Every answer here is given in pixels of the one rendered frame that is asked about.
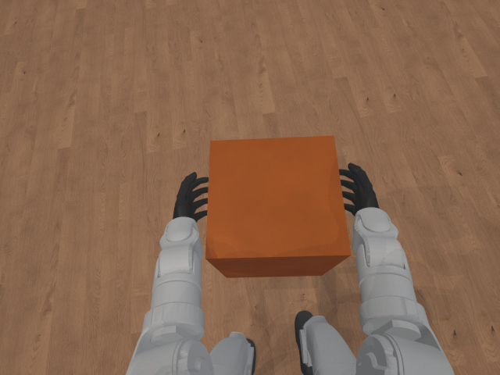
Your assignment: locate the right robot hand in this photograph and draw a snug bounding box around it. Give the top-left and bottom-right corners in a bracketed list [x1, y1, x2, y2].
[339, 163, 379, 216]

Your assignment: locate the left robot forearm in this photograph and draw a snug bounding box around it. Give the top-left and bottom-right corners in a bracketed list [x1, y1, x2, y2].
[126, 216, 205, 375]

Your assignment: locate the robot right upper arm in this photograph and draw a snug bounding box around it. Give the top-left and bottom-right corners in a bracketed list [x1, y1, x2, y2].
[355, 333, 454, 375]

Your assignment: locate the right robot forearm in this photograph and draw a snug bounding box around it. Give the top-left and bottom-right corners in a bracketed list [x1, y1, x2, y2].
[352, 207, 455, 375]

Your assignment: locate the carton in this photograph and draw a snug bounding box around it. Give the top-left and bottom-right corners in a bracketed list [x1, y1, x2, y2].
[205, 136, 351, 278]

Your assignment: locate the right robot shin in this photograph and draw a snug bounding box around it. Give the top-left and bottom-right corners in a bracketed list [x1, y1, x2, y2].
[304, 316, 328, 366]

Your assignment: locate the left robot thigh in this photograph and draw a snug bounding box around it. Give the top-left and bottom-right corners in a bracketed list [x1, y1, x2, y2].
[209, 337, 254, 375]

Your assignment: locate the left robot hand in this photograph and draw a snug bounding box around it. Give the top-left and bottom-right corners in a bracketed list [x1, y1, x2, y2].
[173, 172, 209, 223]

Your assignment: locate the robot left upper arm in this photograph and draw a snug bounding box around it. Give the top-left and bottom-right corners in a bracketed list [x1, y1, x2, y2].
[127, 337, 214, 375]

